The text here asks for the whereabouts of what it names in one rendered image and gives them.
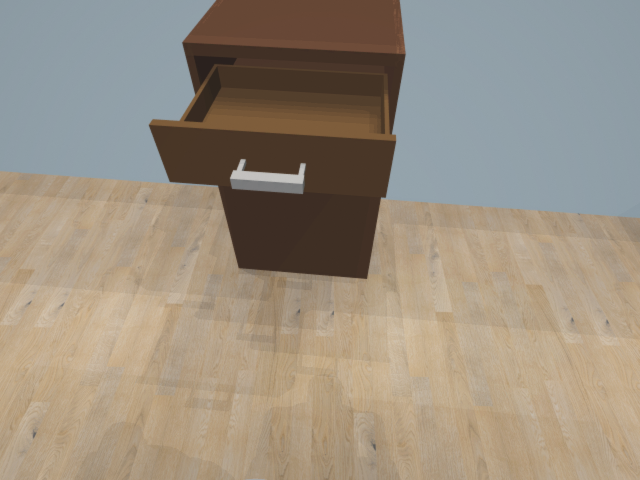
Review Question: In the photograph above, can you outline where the cabinet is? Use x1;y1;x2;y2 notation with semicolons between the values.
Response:
182;0;406;279

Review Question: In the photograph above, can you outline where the handle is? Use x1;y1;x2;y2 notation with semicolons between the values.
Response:
230;159;306;194

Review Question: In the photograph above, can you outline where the drawer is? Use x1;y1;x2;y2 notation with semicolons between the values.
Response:
149;64;396;198

